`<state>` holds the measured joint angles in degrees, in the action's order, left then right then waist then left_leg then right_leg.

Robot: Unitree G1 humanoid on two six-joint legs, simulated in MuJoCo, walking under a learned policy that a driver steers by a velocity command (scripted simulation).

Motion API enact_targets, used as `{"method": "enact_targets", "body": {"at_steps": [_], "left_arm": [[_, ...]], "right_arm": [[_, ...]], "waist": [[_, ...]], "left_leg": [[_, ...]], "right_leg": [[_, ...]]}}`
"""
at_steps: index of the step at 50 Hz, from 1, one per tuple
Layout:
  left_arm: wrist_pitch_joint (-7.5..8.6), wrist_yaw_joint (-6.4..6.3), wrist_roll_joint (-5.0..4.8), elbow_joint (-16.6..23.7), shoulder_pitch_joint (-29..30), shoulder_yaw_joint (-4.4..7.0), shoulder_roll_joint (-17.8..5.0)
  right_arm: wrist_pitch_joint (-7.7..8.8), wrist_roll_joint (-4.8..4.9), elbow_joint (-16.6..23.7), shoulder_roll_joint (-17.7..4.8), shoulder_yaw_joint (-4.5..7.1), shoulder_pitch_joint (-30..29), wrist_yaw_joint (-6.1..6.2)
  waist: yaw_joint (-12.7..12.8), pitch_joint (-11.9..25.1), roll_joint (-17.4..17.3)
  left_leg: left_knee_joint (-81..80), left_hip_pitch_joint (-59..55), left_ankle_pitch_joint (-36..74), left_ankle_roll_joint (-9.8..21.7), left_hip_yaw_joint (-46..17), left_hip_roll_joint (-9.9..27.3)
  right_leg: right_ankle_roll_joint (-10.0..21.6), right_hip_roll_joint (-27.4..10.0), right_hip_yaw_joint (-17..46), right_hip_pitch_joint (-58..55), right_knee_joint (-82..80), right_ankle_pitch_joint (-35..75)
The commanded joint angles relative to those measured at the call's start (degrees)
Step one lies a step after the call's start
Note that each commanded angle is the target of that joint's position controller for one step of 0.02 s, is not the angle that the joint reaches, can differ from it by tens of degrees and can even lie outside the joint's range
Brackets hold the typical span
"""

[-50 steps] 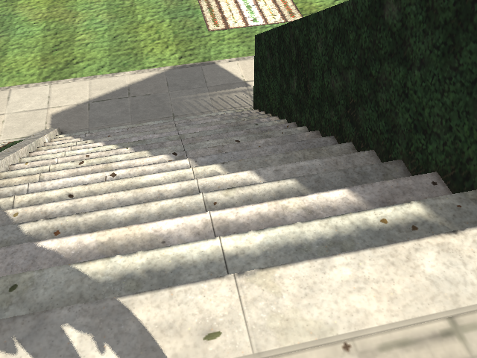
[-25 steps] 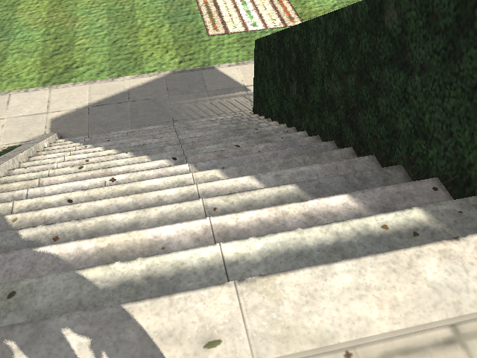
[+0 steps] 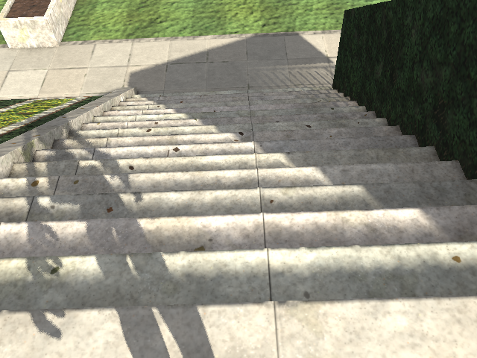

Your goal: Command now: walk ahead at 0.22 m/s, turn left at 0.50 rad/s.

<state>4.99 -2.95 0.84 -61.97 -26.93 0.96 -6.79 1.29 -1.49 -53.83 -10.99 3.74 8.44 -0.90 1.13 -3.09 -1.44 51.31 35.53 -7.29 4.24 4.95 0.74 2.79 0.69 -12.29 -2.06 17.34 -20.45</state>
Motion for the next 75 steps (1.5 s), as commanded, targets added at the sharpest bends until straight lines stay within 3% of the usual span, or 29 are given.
{"method": "enact_targets", "body": {"at_steps": [1, 3, 5, 6, 7, 8, 10, 11, 15, 22, 32, 36, 37, 38, 39, 42, 49, 55, 57, 59, 60, 61, 62, 63, 65, 68, 71, 74, 75], "left_arm": [[0.53, -1.28, -0.43, 2.0, -1.2, 0.98, -8.1], [0.8, -1.74, -0.86, 3.0, 0.5, 1.82, -10.5], [0.46, -1.06, -1.41, 5.2, 5.4, 2.51, -11.3], [0.16, -0.14, -1.25, 6.6, 4.6, 2.41, -9.0], [-0.63, -0.02, -1.37, 8.8, -3.4, 2.15, -6.2], [-1.46, 0.29, -0.63, 9.6, -2.2, 2.18, -7.7], [-2.11, 0.41, 0.61, 11.7, 5.5, 2.7, -8.9], [-2.85, 0.36, 1.14, 12.3, 6.2, 3.15, -9.6], [-6.02, 0.48, 0.91, 13.5, 6.3, 3.0, -7.7], [-7.98, 0.59, 1.02, 19.5, 17.0, 3.52, -10.3], [-6.87, 0.62, -0.47, 21.9, 17.0, 2.47, -10.5], [-5.55, 1.18, 0.43, 19.7, 8.7, 1.57, -8.4], [-4.93, 0.87, 1.18, 19.4, 6.5, 1.95, -11.1], [-4.46, 0.89, 1.32, 19.6, 4.0, 2.8, -16.5], [-4.17, 1.27, 1.76, 17.8, 3.7, 3.99, -18.8], [-2.67, 2.11, 0.38, 18.4, 9.2, 3.16, -14.3], [-0.94, 2.86, -0.22, 14.7, -0.5, 3.16, -13.0], [-1.13, 2.21, 0.02, 12.6, -4.9, 2.93, -14.0], [-1.33, 1.91, 0.08, 12.3, -4.0, 3.09, -15.3], [-1.52, 1.69, -0.68, 12.0, -2.2, 3.29, -16.7], [-1.38, 1.74, -1.37, 12.6, -1.6, 3.08, -16.1], [-1.1, 2.32, -2.43, 15.4, -3.6, 1.49, -10.0], [-1.34, 2.47, -1.57, 15.5, -3.5, 2.34, -12.3], [-1.62, 2.48, -0.38, 16.6, 0.6, 3.04, -14.3], [-1.77, 3.24, -0.05, 16.9, 3.6, 2.82, -12.5], [-4.2, 3.73, 0.97, 15.6, 1.3, 2.86, -11.8], [-4.82, 4.15, 1.22, 18.6, 9.0, 2.55, -10.9], [-4.97, 4.3, 1.06, 17.9, 9.5, 1.89, -9.8], [-5.27, 4.24, 1.21, 16.1, 6.8, 2.5, -10.7]], "right_arm": [[-0.18, -0.04, 2.9, 1.9, -1.3, 0.8, -0.13], [-0.35, -0.49, 1.8, -1.1, -0.5, 7.6, 0.15], [0.83, -1.39, -0.4, -5.4, 1.19, 17.2, 0.49], [1.43, -1.06, 0.1, -9.4, 2.25, 15.9, 0.86], [1.0, -0.55, 2.0, -15.4, 3.53, 14.1, 0.91], [-0.06, 1.66, 3.6, -14.9, 3.79, 12.5, 0.98], [-1.19, 1.5, 5.2, -8.0, 1.94, 5.3, 2.01], [-1.21, 1.25, 5.3, -6.6, 1.52, 5.0, 2.34], [-0.32, 0.33, 6.7, -8.8, 1.95, 5.4, 1.83], [-2.12, 0.81, 9.9, -10.7, 2.79, 8.2, 1.99], [-2.59, -0.55, 11.9, -10.1, 1.89, 8.7, 1.7], [-3.43, 0.82, 11.7, -8.3, 1.24, 8.6, 2.1], [-3.03, 1.18, 12.4, -5.5, 0.46, 8.7, 2.31], [-2.18, 1.96, 13.8, -3.3, -0.18, 7.6, 2.12], [-1.27, -0.52, 14.5, -8.3, 0.98, 2.8, 1.86], [-0.38, -0.56, 12.1, -9.4, 1.57, 6.8, -0.23], [-0.36, -0.7, 14.4, -5.4, -0.11, -3.2, -1.14], [0.22, -0.05, 17.2, -4.5, -1.11, -9.7, -1.35], [0.61, 0.18, 17.0, -5.4, -0.8, -7.2, -0.79], [1.18, -0.12, 13.1, -6.8, 0.22, 5.1, 0.27], [1.8, -0.91, 10.5, -9.7, 1.21, 14.3, 1.03], [2.12, -2.17, 9.9, -16.1, 2.57, 23.2, 1.71], [1.41, 0.23, 8.6, -16.5, 2.68, 23.1, 1.23], [0.97, 1.04, 9.1, -13.8, 2.01, 16.9, 1.11], [1.63, 0.77, 10.0, -7.7, 0.14, 8.7, 0.67], [3.31, 0.8, 8.6, -6.8, -0.35, 9.2, 1.06], [3.91, 1.8, 6.9, -8.7, -0.04, 11.5, 1.36], [3.57, 1.03, 6.2, -9.4, 0.25, 12.4, 1.41], [3.81, 0.44, 4.8, -9.5, 0.26, 15.3, 1.47]], "waist": [[-2.3, -2.5, 9.2], [-5.6, 2.8, 11.3], [-11.4, 8.2, 8.2], [-9.7, 10.0, -1.7], [-3.9, 17.2, -8.1], [-5.2, 20.2, -2.8], [-2.8, 5.8, 2.9], [-1.3, 4.0, 3.5], [0.4, 6.2, 1.9], [-2.7, 6.5, -2.9], [-3.8, 6.4, -4.8], [0.3, 4.6, -2.0], [0.7, 3.1, 4.9], [1.6, 3.4, 14.2], [2.1, -4.5, 8.3], [-2.5, -2.8, 8.0], [2.0, -2.5, 7.6], [3.7, -2.5, 8.8], [1.8, -2.0, 9.0], [-4.4, 3.3, 7.2], [-8.4, 9.6, 5.0], [-10.0, 19.9, -6.3], [-9.0, 21.3, -9.7], [-6.8, 10.1, -4.6], [-2.4, 0.8, -2.2], [0.7, 0.2, -4.2], [0.6, -1.7, -2.1], [-0.1, 1.8, -2.4], [-0.3, 2.6, -3.5]], "left_leg": [[-11.2, -10.8, 3.7, 0.1, 7.4, -5.3], [-12.4, -19.0, 2.8, 2.9, 6.2, -6.1], [-22.4, -30.4, 9.6, 7.0, 1.6, -5.2], [-24.4, -38.4, 31.7, 10.4, -8.8, 4.1], [-20.3, -47.4, 63.5, 19.9, -31.1, 19.8], [-26.7, -44.0, 46.6, 23.8, -33.7, 21.2], [-33.9, -28.4, 22.1, 19.4, -29.2, 16.2], [-34.6, -24.0, 21.8, 17.1, -26.1, 13.2], [-34.0, -19.2, 23.7, 12.3, -20.2, 7.4], [-36.3, -24.0, -1.5, 7.9, -26.7, 5.7], [-34.6, -24.7, 3.5, 9.6, -29.0, 7.1], [-34.8, -12.6, -26.9, 5.9, -30.0, 2.2], [-26.5, -5.0, -30.3, 2.6, -25.7, -1.8], [-11.6, 3.7, -26.7, 0.3, -12.7, -10.2], [-6.6, 8.1, -19.5, -0.3, -13.2, -8.4], [0.5, 6.0, -9.4, -2.3, -11.7, -5.2], [-3.1, 8.6, -1.4, -4.3, -4.0, 0.5], [-14.4, 0.0, -3.3, -2.2, 0.2, -1.1], [-17.7, -6.8, -4.6, -0.4, 0.6, -2.4], [-23.3, -23.8, -3.3, 1.9, 1.0, -5.5], [-23.7, -38.3, -2.5, 3.9, -3.3, -1.3], [-26.1, -55.5, -11.3, 9.1, -26.7, 17.4], [-35.6, -53.3, -14.4, 12.2, -45.0, 23.4], [-36.1, -45.1, -17.2, 11.4, -37.1, 20.9], [-40.1, -29.7, -7.7, 8.3, -23.5, 14.9], [-42.0, -23.8, 4.3, 7.3, -15.5, 10.4], [-43.1, -24.0, 13.0, 7.5, -11.6, 8.6], [-39.4, -22.1, 19.9, 6.6, -4.2, 6.7], [-36.6, -25.3, 21.7, 6.8, -5.4, 9.7]], "right_leg": [[0.0, -10.2, -1.0, 9.4, 5.7, 61.4], [0.2, -12.8, -0.5, 8.4, 15.1, 68.9], [-0.3, -12.5, -0.1, 11.7, 35.7, 53.8], [-1.7, -4.9, -0.8, 21.8, 54.5, 7.7], [-2.8, 1.5, 6.9, 32.2, 71.0, -16.7], [-3.0, -0.7, 13.7, 34.7, 71.6, -11.2], [-3.2, -3.4, 13.7, 38.2, 65.4, -5.5], [-3.5, -4.3, 14.4, 36.4, 61.1, -4.4], [-4.5, -3.8, 13.9, 31.4, 51.6, -0.2], [-6.8, -3.4, 16.1, 38.6, 42.8, 3.4], [-2.7, 0.0, 14.0, 26.3, 26.8, -3.8], [1.2, 1.7, 11.2, 7.1, 3.1, 0.7], [2.9, -6.5, 21.1, 1.8, -2.3, -7.5], [7.2, -19.9, 40.7, -0.9, -10.0, -21.9], [9.8, -21.9, 45.7, 6.6, -12.2, -22.8], [6.9, -14.1, 33.6, 5.6, -11.2, -11.1], [8.4, -11.0, 23.6, 1.6, -10.1, 11.9], [8.7, -12.3, 20.6, 1.8, -4.3, 31.1], [7.9, -13.5, 20.5, 2.6, -1.9, 37.9], [5.7, -11.2, 17.0, 4.9, 10.9, 51.1], [4.1, -8.7, 14.4, 12.2, 23.2, 44.7], [1.4, -2.7, 11.2, 27.9, 45.0, 16.4], [1.1, 3.3, 14.6, 37.0, 55.0, -8.8], [1.7, -0.5, 17.2, 41.5, 57.9, -5.4], [1.5, -4.6, 16.4, 36.3, 49.6, 1.3], [-0.3, -5.3, 14.8, 29.6, 42.2, 4.2], [-1.1, -5.1, 13.1, 32.5, 33.9, 10.1], [-0.1, -1.6, 9.5, 27.0, 35.7, 19.3], [1.1, -2.4, 11.8, 29.5, 40.7, 22.2]]}}
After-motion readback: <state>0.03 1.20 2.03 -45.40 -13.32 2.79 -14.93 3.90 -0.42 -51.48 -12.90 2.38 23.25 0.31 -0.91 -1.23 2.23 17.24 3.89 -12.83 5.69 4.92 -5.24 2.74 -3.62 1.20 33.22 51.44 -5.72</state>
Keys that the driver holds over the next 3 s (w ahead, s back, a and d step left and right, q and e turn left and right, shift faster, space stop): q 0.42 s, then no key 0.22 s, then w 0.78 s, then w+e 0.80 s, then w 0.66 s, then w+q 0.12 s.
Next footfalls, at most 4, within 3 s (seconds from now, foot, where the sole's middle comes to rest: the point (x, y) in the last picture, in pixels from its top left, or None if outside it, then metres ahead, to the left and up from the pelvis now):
0.12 left None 0.21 0.05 -0.77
0.74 right None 0.20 -0.12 -0.77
1.20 left None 0.38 0.16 -0.77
1.92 right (244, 283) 0.76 0.07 -0.96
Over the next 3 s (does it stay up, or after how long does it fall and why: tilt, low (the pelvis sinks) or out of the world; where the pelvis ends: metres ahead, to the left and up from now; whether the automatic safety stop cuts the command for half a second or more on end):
stays up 1.22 0.09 -0.50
